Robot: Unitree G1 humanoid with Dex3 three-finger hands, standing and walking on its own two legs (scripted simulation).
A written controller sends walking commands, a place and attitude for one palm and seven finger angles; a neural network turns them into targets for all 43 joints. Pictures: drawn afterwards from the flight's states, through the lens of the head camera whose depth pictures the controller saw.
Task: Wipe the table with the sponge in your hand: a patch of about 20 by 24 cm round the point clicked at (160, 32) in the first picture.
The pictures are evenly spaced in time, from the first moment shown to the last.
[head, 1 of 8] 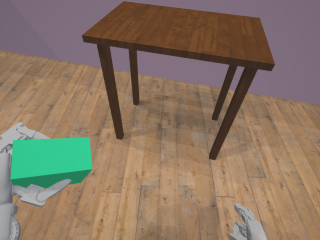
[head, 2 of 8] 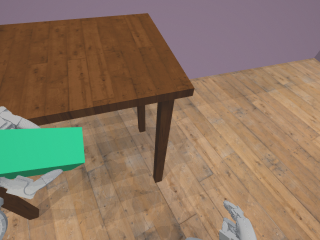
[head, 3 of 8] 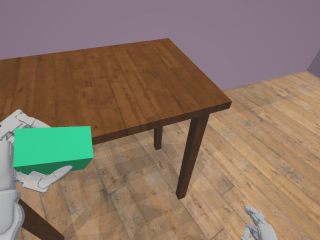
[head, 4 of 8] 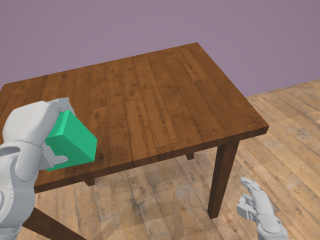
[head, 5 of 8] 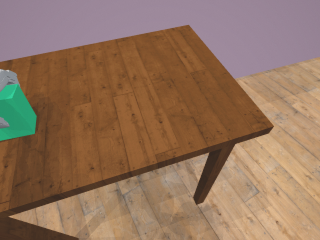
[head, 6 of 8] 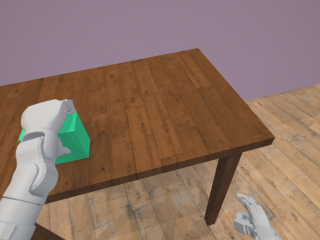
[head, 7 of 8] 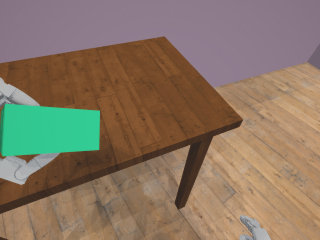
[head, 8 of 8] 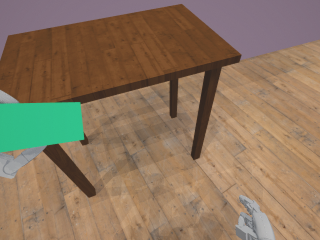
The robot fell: no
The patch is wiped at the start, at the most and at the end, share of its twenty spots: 0.00 1.00 1.00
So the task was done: yes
